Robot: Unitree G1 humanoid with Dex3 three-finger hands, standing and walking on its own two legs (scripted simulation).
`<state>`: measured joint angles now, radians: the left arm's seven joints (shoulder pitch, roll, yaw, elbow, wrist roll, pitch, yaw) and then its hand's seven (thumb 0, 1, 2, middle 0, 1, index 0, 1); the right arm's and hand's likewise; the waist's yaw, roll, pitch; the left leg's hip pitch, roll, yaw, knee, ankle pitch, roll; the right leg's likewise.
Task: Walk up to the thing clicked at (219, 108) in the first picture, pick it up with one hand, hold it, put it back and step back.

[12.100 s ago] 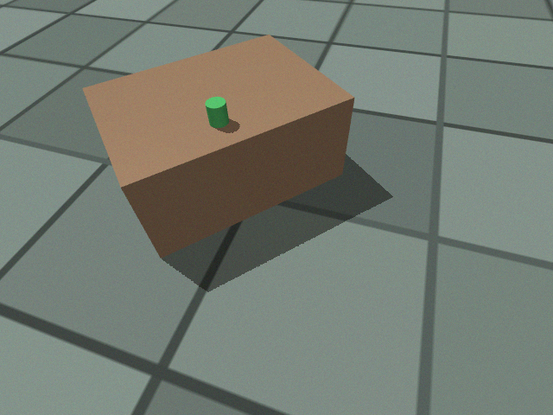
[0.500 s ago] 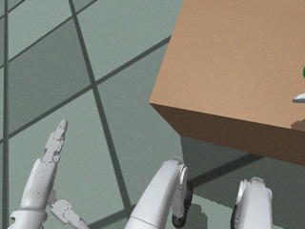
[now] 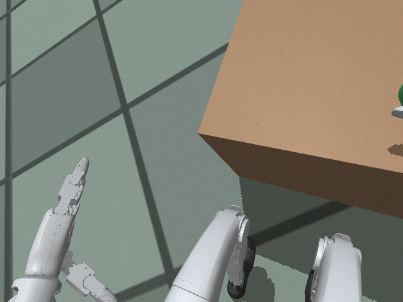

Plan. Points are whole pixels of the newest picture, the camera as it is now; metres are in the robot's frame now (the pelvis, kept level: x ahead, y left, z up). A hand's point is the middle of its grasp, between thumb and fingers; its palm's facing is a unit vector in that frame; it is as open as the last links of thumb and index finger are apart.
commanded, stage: close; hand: right
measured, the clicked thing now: out of the picture +0.55 -0.23 -0.06
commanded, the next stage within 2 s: settle in 0.38 s
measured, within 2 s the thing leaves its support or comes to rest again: leaves its support in 0.72 s
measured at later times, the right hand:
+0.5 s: hand out of the picture +0.53 -0.23 -0.04, palm faces +0.22 +0.97 +0.02, open 10.8 cm
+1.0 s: hand out of the picture +0.53 -0.24 +0.01, palm faces +0.23 +0.97 +0.00, open 11.0 cm
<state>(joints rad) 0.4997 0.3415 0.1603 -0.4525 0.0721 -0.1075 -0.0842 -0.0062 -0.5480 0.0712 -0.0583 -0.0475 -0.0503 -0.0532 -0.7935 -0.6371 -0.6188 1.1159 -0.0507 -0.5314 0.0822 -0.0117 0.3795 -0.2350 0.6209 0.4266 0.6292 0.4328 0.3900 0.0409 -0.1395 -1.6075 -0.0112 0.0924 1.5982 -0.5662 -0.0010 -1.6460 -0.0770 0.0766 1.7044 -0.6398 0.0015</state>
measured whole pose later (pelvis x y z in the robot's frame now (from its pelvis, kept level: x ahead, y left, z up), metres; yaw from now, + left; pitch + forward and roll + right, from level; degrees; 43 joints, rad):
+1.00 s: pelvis +0.01 +0.00 +0.03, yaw -1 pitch +30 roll +6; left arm 0.46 0.32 0.12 -0.32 0.07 -0.08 -0.06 -0.01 -0.56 0.08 -0.07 -0.05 -0.05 -0.06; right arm -0.78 -0.60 -0.58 1.12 -0.04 -0.50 0.08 -0.02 0.58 -0.88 0.73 1.06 0.79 1.07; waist 0.35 0.02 -0.15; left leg -1.47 -0.01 0.08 1.48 -0.54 -0.01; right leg -1.51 -0.07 0.07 1.59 -0.61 0.00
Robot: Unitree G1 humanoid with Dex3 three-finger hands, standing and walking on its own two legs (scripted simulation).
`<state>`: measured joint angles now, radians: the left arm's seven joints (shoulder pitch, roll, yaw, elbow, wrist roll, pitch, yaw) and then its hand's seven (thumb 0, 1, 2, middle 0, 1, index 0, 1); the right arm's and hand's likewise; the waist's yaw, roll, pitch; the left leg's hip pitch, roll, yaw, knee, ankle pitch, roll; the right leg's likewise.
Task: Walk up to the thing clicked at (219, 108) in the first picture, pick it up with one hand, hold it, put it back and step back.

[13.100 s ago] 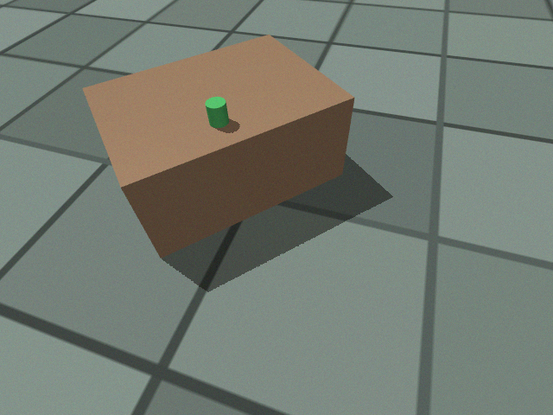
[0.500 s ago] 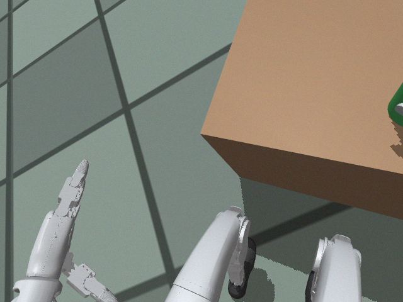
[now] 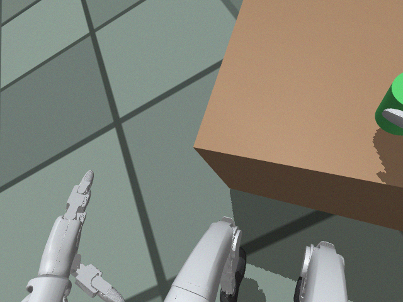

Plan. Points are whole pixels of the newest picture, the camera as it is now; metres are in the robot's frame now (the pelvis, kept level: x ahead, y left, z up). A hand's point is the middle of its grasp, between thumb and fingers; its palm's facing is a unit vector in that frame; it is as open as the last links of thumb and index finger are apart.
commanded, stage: settle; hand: right
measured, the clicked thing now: out of the picture +0.52 -0.22 -0.04
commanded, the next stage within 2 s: lift in 0.30 s
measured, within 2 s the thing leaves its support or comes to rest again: neither
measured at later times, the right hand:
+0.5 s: hand out of the picture +0.53 -0.23 +0.01, palm faces +0.22 +0.98 +0.01, open 11.0 cm
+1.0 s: hand out of the picture +0.47 -0.22 +0.09, palm faces +0.24 +0.97 +0.01, open 11.0 cm
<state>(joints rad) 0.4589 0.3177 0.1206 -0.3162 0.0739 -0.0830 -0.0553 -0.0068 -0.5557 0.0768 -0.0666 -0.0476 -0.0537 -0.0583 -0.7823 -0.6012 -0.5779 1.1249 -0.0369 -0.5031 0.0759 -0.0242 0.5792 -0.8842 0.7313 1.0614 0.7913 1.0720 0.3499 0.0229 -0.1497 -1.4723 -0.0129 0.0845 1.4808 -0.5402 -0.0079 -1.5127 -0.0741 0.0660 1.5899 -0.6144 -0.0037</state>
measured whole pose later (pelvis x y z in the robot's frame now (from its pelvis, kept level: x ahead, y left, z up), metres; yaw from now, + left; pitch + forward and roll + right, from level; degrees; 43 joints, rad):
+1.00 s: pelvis +0.03 +0.00 +0.08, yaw -2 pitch +23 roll +4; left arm 0.46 0.26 0.09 -0.11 0.05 -0.04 -0.04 -0.01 -0.54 0.07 -0.05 -0.04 -0.05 -0.05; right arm -0.54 -0.36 -0.46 0.91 0.05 -0.47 0.06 -0.02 0.60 -0.93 0.71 1.10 0.77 1.11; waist 0.20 0.00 -0.17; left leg -1.10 -0.01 0.06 1.20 -0.50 -0.01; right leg -1.13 -0.07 0.03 1.28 -0.56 0.00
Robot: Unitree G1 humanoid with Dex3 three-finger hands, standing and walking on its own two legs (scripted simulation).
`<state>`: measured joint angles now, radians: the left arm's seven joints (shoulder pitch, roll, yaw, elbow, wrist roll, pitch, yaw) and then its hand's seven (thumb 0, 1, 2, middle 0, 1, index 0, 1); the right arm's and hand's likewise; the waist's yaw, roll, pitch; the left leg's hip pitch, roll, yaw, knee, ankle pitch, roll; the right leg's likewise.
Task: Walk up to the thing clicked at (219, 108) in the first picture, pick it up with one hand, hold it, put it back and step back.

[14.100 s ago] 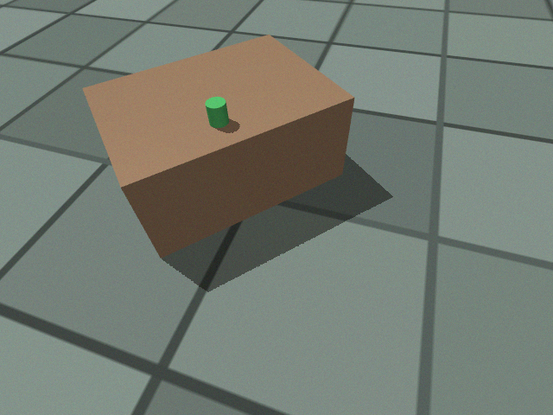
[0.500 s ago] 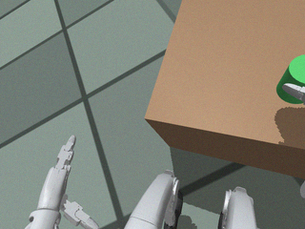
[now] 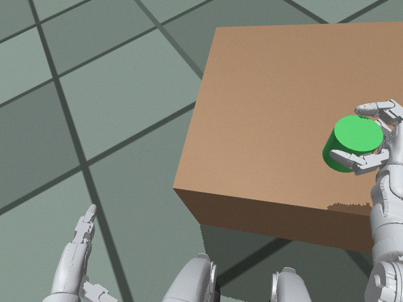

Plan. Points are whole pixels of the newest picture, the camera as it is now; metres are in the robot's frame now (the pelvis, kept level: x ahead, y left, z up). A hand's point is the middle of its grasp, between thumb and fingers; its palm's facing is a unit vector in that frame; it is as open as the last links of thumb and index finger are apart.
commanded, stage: lift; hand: right
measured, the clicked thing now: (349, 145) +0.45 -0.19 -0.01
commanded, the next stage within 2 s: hold in 1.06 s
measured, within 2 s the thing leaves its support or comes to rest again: neither
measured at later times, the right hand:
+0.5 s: hand (376, 149) +0.39 -0.20 +0.08, palm faces +0.20 +0.98 +0.01, open 11.0 cm
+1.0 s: hand (377, 153) +0.36 -0.18 +0.11, palm faces +0.18 +0.98 +0.01, open 11.0 cm
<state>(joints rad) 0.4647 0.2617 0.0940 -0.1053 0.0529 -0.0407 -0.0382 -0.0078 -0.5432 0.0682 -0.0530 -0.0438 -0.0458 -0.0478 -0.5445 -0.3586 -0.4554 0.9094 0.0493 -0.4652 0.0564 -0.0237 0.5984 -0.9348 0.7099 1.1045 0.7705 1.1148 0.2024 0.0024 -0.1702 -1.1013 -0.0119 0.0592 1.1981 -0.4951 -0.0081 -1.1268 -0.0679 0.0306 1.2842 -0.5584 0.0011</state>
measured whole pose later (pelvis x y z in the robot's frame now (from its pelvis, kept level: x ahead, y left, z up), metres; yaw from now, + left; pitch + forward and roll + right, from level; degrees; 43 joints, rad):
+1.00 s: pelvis +0.01 +0.00 +0.06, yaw -1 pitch +11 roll +1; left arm 0.41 0.21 0.09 0.18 -0.01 -0.03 0.02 -0.01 -0.53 0.05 -0.04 -0.04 -0.04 -0.04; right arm -0.19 -0.17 -0.23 0.48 0.13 -0.34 0.02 -0.02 0.61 -0.95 0.71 1.11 0.77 1.12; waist 0.06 0.02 -0.09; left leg -0.69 0.02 0.02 0.92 -0.41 -0.01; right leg -0.68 -0.03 -0.02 0.94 -0.45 0.00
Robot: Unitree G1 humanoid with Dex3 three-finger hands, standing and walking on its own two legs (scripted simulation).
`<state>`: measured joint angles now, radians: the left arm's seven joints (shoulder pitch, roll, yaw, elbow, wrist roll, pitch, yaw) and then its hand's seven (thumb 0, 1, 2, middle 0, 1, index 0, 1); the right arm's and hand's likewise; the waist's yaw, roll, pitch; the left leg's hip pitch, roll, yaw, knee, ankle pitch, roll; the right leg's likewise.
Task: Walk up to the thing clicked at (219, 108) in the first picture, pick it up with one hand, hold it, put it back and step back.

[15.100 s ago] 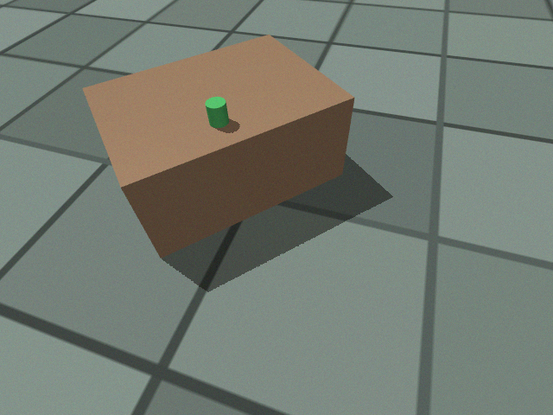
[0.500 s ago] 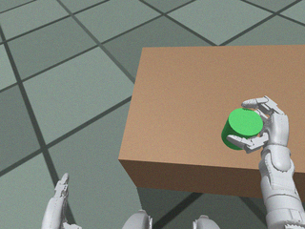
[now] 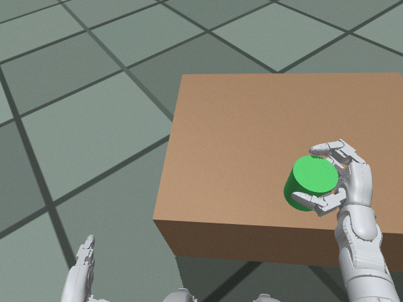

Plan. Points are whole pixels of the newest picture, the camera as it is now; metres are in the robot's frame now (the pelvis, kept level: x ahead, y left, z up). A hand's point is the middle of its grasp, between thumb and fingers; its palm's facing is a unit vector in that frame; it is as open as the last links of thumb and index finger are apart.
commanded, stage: lift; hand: right
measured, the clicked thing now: (308, 184) +0.35 -0.16 +0.02
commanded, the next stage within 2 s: hold in 0.06 s
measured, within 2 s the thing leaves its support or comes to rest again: neither
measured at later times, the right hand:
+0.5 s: hand (324, 173) +0.35 -0.18 +0.07, palm faces +0.16 +0.99 +0.01, open 11.0 cm
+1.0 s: hand (321, 173) +0.34 -0.17 +0.07, palm faces +0.15 +0.99 +0.01, open 11.0 cm
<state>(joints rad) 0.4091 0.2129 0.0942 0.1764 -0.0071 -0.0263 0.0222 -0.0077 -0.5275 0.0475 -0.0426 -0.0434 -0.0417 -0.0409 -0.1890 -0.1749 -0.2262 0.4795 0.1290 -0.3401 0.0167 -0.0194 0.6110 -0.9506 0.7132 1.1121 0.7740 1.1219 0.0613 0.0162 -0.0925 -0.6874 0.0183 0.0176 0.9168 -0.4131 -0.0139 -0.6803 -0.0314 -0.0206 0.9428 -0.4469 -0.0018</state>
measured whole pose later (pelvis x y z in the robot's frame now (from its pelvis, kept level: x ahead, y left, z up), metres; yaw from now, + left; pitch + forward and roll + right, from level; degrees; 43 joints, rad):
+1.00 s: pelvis +0.00 +0.00 +0.02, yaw +0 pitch +7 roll +0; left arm 0.35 0.21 0.09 0.31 -0.02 -0.03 0.04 -0.01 -0.51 0.04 -0.05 -0.05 -0.05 -0.04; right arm -0.14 -0.16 -0.18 0.41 0.14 -0.30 0.01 -0.01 0.61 -0.96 0.70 1.13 0.77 1.14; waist 0.04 0.01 -0.06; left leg -0.55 0.02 0.01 0.80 -0.37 -0.02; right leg -0.53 -0.02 -0.03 0.81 -0.40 0.00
